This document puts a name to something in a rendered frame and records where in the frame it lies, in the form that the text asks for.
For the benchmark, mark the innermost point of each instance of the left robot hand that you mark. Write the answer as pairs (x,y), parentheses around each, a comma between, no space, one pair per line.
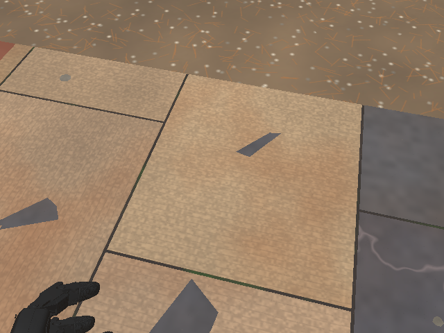
(36,318)

